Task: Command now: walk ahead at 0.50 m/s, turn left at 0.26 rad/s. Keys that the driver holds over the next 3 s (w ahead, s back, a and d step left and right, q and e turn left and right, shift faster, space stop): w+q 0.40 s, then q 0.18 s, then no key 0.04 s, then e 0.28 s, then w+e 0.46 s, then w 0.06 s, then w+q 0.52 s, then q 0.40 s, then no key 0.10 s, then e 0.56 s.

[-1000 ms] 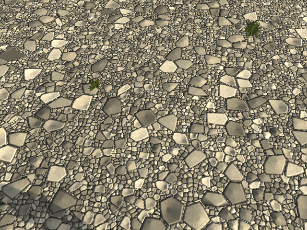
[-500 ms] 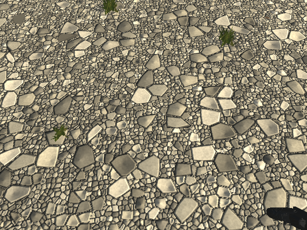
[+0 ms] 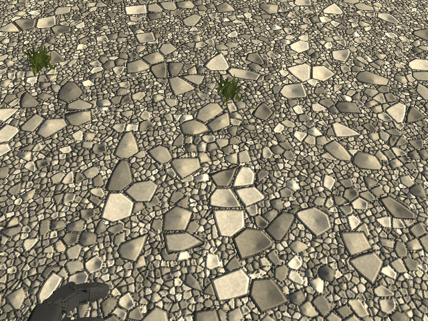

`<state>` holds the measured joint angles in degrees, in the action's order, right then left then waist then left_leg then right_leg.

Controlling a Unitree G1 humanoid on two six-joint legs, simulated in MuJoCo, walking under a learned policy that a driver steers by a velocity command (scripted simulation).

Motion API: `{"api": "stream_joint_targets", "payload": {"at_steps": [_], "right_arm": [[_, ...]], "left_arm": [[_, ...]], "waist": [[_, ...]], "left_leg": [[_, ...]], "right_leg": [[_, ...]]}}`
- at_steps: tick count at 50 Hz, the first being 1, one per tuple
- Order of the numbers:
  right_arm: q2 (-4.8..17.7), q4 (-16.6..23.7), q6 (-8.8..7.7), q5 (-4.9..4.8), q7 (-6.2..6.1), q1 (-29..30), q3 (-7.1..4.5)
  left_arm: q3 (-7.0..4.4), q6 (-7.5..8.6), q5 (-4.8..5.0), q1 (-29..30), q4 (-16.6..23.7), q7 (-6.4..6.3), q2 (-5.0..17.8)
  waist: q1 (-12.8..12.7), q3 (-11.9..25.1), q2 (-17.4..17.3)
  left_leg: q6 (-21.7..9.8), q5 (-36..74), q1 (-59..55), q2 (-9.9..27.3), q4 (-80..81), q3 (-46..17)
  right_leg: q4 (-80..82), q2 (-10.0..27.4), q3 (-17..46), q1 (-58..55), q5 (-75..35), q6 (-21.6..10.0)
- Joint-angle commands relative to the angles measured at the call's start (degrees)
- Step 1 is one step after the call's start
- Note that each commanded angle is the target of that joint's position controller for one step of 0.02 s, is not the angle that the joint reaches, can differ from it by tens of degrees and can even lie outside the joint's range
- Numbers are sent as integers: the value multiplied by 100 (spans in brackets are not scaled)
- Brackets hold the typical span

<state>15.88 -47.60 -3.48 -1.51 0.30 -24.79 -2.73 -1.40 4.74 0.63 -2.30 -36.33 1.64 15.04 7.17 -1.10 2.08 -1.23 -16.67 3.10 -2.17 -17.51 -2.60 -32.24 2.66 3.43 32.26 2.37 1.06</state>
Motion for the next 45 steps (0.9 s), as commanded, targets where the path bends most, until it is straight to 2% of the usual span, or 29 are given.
{"api": "stream_joint_targets", "payload": {"at_steps": [1, 2, 3, 4, 5, 6, 7, 8, 9, 10, 12, 15, 20, 23, 25, 26, 27, 28, 29, 30, 31, 32, 33, 34, 36, 38, 40, 42, 45], "right_arm": [[1102, 316, 5, -34, -67, 160, -272], [1066, 322, 21, -24, -79, 201, -261], [900, 355, 10, 17, -76, 224, -205], [513, 559, -23, 160, -73, 326, -65], [100, 692, -115, 25, -81, -416, 54], [666, 579, -121, -96, -93, -229, -87], [889, 666, -100, -121, -85, 262, -171], [828, 682, -66, -71, -95, 474, -179], [757, 720, -24, -14, -88, 610, -195], [651, 728, 39, -13, -68, 587, -200], [431, 785, 146, -20, -44, 631, -173], [336, 971, 204, 38, -15, 960, -148], [249, 1248, 150, 28, 179, 1822, -72], [361, 1494, 159, 77, 272, 2179, -118], [556, 1558, 181, 120, 315, 1977, -225], [713, 1470, 196, 130, 316, 1524, -320], [981, 1264, 209, 132, 267, 739, -482], [1439, 1176, 265, 123, 124, 191, -636], [2012, 1398, 260, 230, 37, 578, -625], [1680, 1652, 222, 231, 99, 542, -538], [1325, 1634, 189, 211, 139, 837, -439], [995, 1556, 180, 110, 126, 1139, -343], [732, 1531, 187, 87, 96, 1381, -248], [614, 1514, 184, 153, 84, 1558, -185], [517, 1382, 101, 315, 84, 1728, -129], [473, 1215, 25, 359, 52, 1839, -109], [507, 1070, 27, 373, -3, 1906, -119], [647, 956, 76, 383, -56, 1904, -160], [814, 817, 211, 307, -127, 1801, -228]], "left_arm": [[-219, 168, 32, 146, 434, 26, 598], [-292, 178, 16, -229, 321, -1, 712], [-406, 183, -38, -859, 178, -58, 938], [-520, 164, -140, -1860, 87, -132, 1363], [-594, 63, -165, -2158, -56, -111, 1688], [-490, 43, -96, -2115, -75, -98, 1171], [-400, 45, -55, -1837, -81, -110, 884], [-339, 51, -83, -1485, -82, -98, 726], [-300, 59, -107, -1226, -115, -79, 565], [-286, 86, -144, -1064, -150, -77, 495], [-331, 161, -127, -941, -244, -84, 523], [-420, 205, -121, -981, -417, -122, 729], [-502, 126, -63, -1171, -632, -190, 1021], [-554, 1, 23, -1223, -734, -234, 1191], [-604, -82, 112, -1187, -732, -282, 1356], [-626, -124, 168, -1124, -709, -304, 1410], [-590, -150, 193, -1086, -673, -316, 1307], [-497, -124, 19, -1322, -608, -302, 1071], [-259, -61, -302, -2009, -399, -222, 362], [-288, -7, -138, -1964, -528, -164, 878], [-354, -36, 80, -1388, -424, -160, 1107], [-323, -79, 61, -1231, -447, -218, 1018], [-317, -149, -11, -1168, -537, -286, 965], [-331, -247, -17, -1272, -589, -308, 975], [-296, -375, -38, -1613, -768, -332, 764], [-244, -418, -53, -1612, -828, -367, 593], [-206, -453, -54, -1393, -839, -372, 525], [-243, -507, -13, -1114, -774, -366, 674], [-319, -590, 19, -761, -594, -369, 855]], "waist": [[-497, 2, -783], [-729, 175, -757], [-1042, 591, -669], [-1475, 1474, 24], [-1170, 2129, 1644], [-1304, 1707, 1077], [-1306, 986, 700], [-1140, 647, 414], [-997, 354, 416], [-841, 199, 499], [-711, 72, 445], [-699, -56, 209], [-981, -245, 64], [-1002, -342, 96], [-813, -48, 286], [-553, 225, 314], [-138, 637, 133], [53, 1050, -614], [-745, 1709, -2036], [-299, 2971, -1221], [-266, 2286, -759], [-443, 1562, -390], [-581, 1192, -307], [-770, 1036, -463], [-991, 1066, -589], [-1030, 1008, -631], [-937, 948, -686], [-794, 770, -742], [-612, 388, -746]], "left_leg": [[-828, 1573, 390, 1413, 127, -1262], [-707, 1869, 486, 1278, -239, -1183], [-527, 2089, 804, 963, -1052, -965], [-276, 844, 1790, 540, -2799, -609], [10, -1666, 3580, -16, -4528, -153], [62, -1571, 4177, 271, -5302, -517], [55, -1049, 4376, 469, -5449, -479], [85, -624, 4169, 648, -5346, -382], [111, -356, 4035, 767, -5139, -365], [124, -171, 3764, 884, -5002, -379], [175, 42, 3581, 941, -4821, -318], [249, 639, 3764, 981, -4176, -328], [104, 1776, 3414, 868, -2621, 65], [-44, 1584, 3202, 694, -2045, 341], [-219, 1127, 2683, 385, -1890, 598], [-347, 1043, 2098, 156, -1713, 734], [-533, 1530, 1021, -100, -1308, 777], [-829, 3430, -432, 452, -1215, -84], [-1982, 5615, -2056, 2065, -1438, -2695], [-2404, 4864, -2165, 2484, -931, -3551], [-2155, 4255, -1605, 2203, -748, -2780], [-1783, 3763, -834, 1907, -685, -2077], [-1556, 3552, -122, 1695, -560, -1702], [-1462, 3668, 553, 1555, -400, -1399], [-1450, 3983, 1297, 1443, -163, -888], [-1392, 4013, 1470, 1365, -46, -487], [-1286, 3384, 1458, 1340, 78, -281], [-1274, 2318, 1389, 1425, 268, -322], [-1349, 1090, 1075, 1689, 410, -607]], "right_leg": [[475, -202, -114, -955, 32, -119], [678, -239, -178, -1592, 72, -237], [682, -42, -69, -2629, 95, -414], [502, 1099, 1008, -4189, 30, -789], [1028, 2264, 3264, -5474, 1170, -1610], [1385, 2124, 3590, -5101, 2158, -1606], [1473, 1914, 2703, -4469, 2043, -1401], [1620, 1646, 2072, -3823, 1508, -1276], [1798, 1449, 1604, -3320, 1049, -1238], [1986, 1315, 1188, -2910, 709, -1181], [2248, 1281, 672, -2538, 129, -1218], [2415, 1317, 73, -2531, -446, -1272], [2447, 1215, -818, -2696, -572, -1064], [1964, 1266, -1152, -3036, -1761, -862], [1237, 1261, -1288, -3273, -3082, -698], [540, 1176, -1365, -3268, -3619, -596], [-554, 936, -1497, -2959, -3471, -402], [-2241, 576, -1556, -1744, -1480, -19], [-4426, -429, -1079, 353, 3808, 389], [-5058, -380, 184, 356, 3886, 321], [-4976, -145, 186, 661, 3308, 234], [-4485, 139, 39, 801, 2832, 192], [-4055, 328, 27, 560, 2555, 207], [-3801, 405, 32, 48, 2382, 213], [-3392, 370, -37, -760, 2021, 279], [-2575, 380, -14, -1032, 1730, 332], [-1869, 404, 9, -1240, 1333, 319], [-1535, 366, -32, -1214, 1172, 297], [-1484, 327, -79, -735, 1624, 236]]}}
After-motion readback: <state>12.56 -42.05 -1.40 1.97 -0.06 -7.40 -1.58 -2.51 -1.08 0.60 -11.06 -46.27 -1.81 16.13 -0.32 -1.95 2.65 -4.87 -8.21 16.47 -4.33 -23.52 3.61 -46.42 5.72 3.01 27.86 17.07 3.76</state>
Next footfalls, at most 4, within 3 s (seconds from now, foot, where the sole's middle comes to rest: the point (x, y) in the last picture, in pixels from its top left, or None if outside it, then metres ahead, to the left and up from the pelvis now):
0.08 right None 0.20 -0.14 -0.78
0.56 left None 0.41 0.18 -0.78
1.12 right None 0.44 -0.06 -0.78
1.54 left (137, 239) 0.77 0.18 -0.78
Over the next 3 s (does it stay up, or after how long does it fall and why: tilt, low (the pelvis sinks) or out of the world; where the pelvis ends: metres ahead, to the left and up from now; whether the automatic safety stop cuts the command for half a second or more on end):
stays up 0.99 0.08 -0.01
